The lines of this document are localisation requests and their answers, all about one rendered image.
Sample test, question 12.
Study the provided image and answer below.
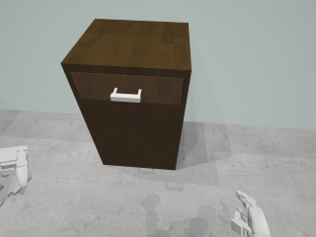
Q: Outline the drawer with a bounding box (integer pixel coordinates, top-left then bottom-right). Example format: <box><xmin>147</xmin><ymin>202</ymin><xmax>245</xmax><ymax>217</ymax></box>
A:
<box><xmin>70</xmin><ymin>72</ymin><xmax>184</xmax><ymax>105</ymax></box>

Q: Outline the handle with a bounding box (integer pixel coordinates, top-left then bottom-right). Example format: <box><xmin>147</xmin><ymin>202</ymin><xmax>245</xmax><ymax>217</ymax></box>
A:
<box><xmin>110</xmin><ymin>88</ymin><xmax>141</xmax><ymax>103</ymax></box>

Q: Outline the robot left hand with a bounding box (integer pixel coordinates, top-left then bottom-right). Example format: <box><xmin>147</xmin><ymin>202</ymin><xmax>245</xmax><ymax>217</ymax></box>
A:
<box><xmin>0</xmin><ymin>145</ymin><xmax>33</xmax><ymax>207</ymax></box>

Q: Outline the cabinet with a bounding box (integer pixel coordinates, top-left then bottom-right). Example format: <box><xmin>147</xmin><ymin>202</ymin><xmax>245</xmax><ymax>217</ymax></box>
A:
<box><xmin>60</xmin><ymin>19</ymin><xmax>192</xmax><ymax>171</ymax></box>

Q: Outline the robot right hand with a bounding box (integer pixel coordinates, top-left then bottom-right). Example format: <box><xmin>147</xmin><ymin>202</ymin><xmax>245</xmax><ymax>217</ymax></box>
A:
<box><xmin>231</xmin><ymin>191</ymin><xmax>271</xmax><ymax>237</ymax></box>

